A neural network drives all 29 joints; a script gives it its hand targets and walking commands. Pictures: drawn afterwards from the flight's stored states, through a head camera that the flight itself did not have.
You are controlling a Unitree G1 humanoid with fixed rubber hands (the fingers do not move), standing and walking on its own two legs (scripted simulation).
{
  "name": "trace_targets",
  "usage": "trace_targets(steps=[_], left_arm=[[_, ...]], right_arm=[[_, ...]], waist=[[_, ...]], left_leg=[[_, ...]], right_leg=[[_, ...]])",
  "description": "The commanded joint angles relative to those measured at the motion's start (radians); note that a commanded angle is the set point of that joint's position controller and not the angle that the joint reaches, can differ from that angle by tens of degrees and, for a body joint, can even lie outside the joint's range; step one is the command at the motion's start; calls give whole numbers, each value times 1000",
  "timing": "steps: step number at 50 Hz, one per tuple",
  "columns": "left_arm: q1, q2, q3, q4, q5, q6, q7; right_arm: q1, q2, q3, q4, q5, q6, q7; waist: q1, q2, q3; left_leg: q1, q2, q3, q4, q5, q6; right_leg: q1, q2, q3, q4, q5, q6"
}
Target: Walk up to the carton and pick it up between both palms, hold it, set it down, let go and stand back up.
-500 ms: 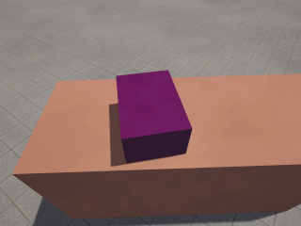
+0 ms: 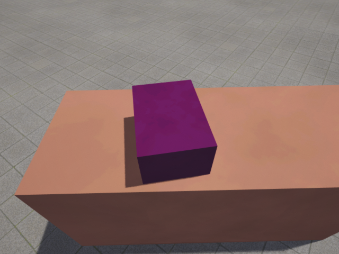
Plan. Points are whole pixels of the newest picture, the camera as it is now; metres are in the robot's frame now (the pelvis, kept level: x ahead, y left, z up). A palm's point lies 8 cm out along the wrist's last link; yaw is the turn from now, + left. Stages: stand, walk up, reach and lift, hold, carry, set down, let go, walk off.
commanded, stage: stand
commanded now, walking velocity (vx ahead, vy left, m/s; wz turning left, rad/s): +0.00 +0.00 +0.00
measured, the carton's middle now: (168, 127) +0.52 +0.01 -0.05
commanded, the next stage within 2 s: walk up in 1.48 s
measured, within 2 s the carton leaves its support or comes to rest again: neither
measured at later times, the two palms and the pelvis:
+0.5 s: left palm out of the picture +0.00 +0.24 -0.14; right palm out of the picture +0.00 -0.24 -0.14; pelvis +0.00 +0.00 +0.00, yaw +0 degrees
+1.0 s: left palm out of the picture -0.01 +0.23 -0.14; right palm out of the picture +0.00 -0.23 -0.14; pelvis +0.00 +0.00 +0.00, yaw +0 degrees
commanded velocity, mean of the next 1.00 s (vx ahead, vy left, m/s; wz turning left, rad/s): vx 0.00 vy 0.00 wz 0.00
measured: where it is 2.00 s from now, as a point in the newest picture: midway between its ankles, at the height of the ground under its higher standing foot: outside the picture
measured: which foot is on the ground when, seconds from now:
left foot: down 0.00-1.00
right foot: down 0.00-1.00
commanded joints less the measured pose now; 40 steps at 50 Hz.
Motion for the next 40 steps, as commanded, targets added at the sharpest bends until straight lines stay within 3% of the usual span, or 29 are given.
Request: trace_targets(steps=[1,12,15,19,28,29,30,38,40], left_arm=[[60,121,22,-23,-1,-9,7],[61,109,25,-12,0,-8,7],[67,106,23,-6,3,-8,7],[76,107,25,0,3,-9,8],[83,94,18,12,1,-11,8],[76,105,21,10,0,-13,9],[79,93,19,13,-1,-12,9],[90,86,17,23,-3,-6,8],[86,91,20,22,-1,-8,8]], right_arm=[[58,-125,-23,-26,3,-9,-6],[64,-119,-25,0,1,-9,-8],[65,-114,-23,8,2,-8,-8],[58,-116,-25,8,2,-8,-8],[64,-102,-20,22,-1,-10,-11],[69,-101,-20,20,2,-12,-10],[74,-101,-22,22,3,-13,-11],[70,-107,-25,22,2,-8,-11],[70,-95,-21,26,2,-8,-11]], waist=[[-2,2,66],[-5,1,66],[-3,23,80],[2,5,71],[4,13,65],[3,-8,52],[3,11,48],[3,-11,79],[3,7,74]], left_leg=[[-44,108,-102,-93,174,12],[-44,111,-106,-108,144,12],[-62,107,-105,-117,114,12],[-52,107,-108,-119,94,12],[-50,110,-106,-109,142,11],[-48,109,-107,-104,154,9],[-48,109,-99,-105,161,8],[-65,113,-113,-118,69,8],[-72,108,-112,-124,62,8]], right_leg=[[-46,-79,82,-89,162,-21],[-39,-78,79,-94,139,-26],[-45,-78,80,-101,128,-25],[-54,-75,77,-103,109,-22],[-46,-81,75,-100,137,-21],[-40,-78,75,-97,144,-23],[-41,-80,71,-97,152,-22],[-72,-74,74,-102,87,-23],[-67,-77,74,-100,87,-25]])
